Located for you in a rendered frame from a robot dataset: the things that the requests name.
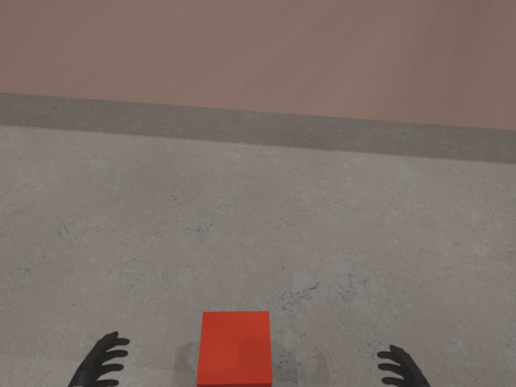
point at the carton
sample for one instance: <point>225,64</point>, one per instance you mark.
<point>235,350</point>

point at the robot left hand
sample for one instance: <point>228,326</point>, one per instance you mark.
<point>90,369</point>

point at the robot right hand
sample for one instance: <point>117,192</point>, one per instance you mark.
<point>408,370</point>

